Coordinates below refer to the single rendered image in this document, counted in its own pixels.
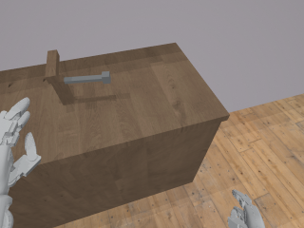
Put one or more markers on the robot left forearm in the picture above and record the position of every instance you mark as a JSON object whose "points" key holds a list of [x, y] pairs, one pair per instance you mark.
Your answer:
{"points": [[6, 217]]}

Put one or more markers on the right robot hand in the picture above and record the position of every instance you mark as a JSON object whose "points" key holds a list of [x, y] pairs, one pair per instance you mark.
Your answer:
{"points": [[249, 217]]}

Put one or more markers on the tap lever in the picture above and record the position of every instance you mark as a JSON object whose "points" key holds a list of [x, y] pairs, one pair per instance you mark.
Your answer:
{"points": [[104, 77]]}

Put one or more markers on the counter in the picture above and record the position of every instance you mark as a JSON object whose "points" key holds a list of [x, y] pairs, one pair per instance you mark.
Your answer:
{"points": [[106, 145]]}

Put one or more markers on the left robot hand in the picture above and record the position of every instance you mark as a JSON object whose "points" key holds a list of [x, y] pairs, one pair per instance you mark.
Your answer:
{"points": [[11, 123]]}

